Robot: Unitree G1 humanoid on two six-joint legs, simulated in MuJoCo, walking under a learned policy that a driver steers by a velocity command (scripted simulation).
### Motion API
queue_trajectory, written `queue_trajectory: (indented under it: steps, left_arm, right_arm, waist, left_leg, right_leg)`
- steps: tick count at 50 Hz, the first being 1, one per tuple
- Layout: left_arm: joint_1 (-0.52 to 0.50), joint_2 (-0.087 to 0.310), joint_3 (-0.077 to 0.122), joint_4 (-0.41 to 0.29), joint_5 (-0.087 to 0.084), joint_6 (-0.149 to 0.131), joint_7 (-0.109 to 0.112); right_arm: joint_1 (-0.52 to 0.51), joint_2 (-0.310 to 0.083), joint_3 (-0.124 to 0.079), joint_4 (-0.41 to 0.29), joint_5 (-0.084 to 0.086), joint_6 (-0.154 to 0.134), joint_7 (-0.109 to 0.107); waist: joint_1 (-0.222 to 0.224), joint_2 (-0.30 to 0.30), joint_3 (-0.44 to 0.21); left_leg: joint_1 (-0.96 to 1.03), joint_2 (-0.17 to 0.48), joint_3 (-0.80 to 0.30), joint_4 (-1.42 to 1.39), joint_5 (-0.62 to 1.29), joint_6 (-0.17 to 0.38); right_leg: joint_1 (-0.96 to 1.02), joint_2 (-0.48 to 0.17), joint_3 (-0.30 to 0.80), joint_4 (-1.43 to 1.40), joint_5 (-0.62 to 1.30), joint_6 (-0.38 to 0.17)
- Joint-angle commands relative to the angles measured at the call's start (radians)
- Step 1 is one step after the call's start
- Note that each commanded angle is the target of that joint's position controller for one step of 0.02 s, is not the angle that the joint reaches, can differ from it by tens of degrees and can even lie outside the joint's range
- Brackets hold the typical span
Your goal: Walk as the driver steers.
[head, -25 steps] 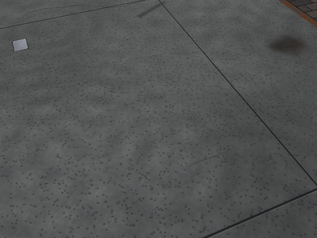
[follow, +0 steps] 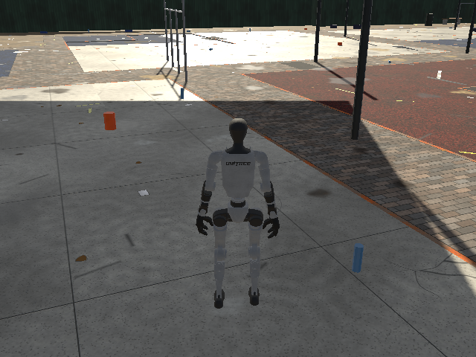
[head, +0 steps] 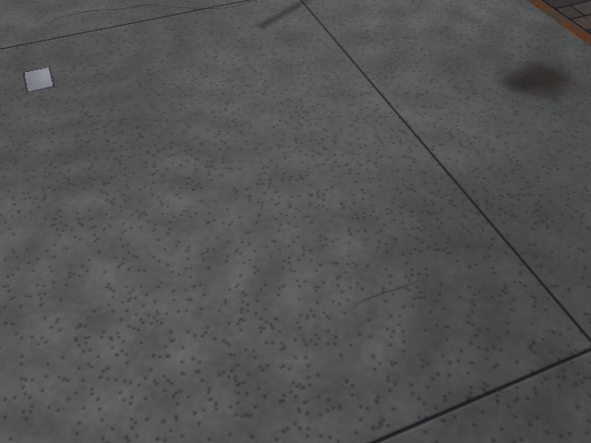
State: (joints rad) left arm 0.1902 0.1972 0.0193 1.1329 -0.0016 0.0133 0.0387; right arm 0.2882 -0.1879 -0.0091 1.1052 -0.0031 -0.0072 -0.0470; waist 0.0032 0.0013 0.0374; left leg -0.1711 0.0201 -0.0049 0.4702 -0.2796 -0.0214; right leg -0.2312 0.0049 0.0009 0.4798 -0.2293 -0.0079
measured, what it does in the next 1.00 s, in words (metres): stands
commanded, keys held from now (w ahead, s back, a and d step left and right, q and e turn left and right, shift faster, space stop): no key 0.96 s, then w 0.04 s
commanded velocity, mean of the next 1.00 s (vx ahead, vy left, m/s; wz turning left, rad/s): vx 0.00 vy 0.00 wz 0.00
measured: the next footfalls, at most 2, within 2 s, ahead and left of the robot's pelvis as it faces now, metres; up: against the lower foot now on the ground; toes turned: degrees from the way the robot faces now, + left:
right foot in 1.66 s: +0.46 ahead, -0.08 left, +0.00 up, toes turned -1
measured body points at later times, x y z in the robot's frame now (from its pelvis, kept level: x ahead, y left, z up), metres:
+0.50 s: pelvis +0.00 +0.00 +0.00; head +0.02 +0.00 +0.45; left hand +0.02 +0.24 -0.16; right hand -0.01 -0.23 -0.16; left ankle -0.02 +0.13 -0.74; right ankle +0.02 -0.11 -0.74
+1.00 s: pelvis +0.01 +0.00 +0.00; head +0.02 +0.00 +0.45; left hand +0.01 +0.24 -0.16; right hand -0.02 -0.22 -0.16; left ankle -0.02 +0.13 -0.74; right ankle +0.02 -0.11 -0.74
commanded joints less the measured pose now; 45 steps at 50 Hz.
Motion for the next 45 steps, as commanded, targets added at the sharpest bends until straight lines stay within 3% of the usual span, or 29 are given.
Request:
queue_trajectory:
  steps: [1,45]
  left_arm:
    - [0.03,0.098,0.013,-0.022,0.0,-0.006,0.003]
    - [0.117,0.064,0.011,-0.03,-0.004,-0.012,0.009]
  right_arm:
    - [0.068,-0.089,-0.014,-0.012,0.001,-0.005,-0.003]
    - [0.138,-0.051,-0.018,-0.01,0.005,-0.007,-0.004]
  waist:
    - [0.0,0.001,0.013]
    - [-0.001,0.003,0.029]
  left_leg:
    - [-0.076,0.003,0.002,-0.09,0.082,0.017]
    - [-0.082,-0.001,0.001,-0.079,0.103,0.022]
  right_leg:
    - [0.035,-0.027,0.028,-0.085,0.084,-0.024]
    - [0.029,-0.025,0.019,-0.065,0.113,-0.02]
